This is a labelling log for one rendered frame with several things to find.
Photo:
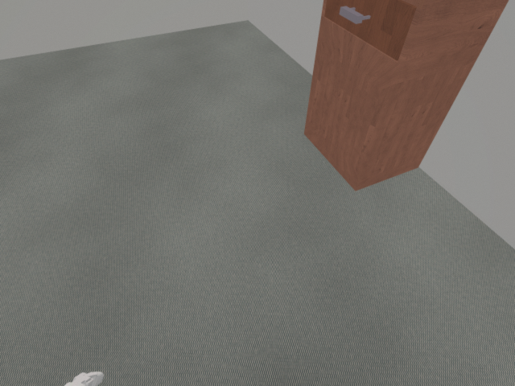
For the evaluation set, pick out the handle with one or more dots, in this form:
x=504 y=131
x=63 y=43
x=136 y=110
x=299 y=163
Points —
x=352 y=15

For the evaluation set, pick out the drawer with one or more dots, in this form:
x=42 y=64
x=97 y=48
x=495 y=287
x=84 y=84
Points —
x=387 y=27

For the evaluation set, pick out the cabinet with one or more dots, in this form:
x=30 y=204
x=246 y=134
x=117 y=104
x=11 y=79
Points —
x=373 y=117

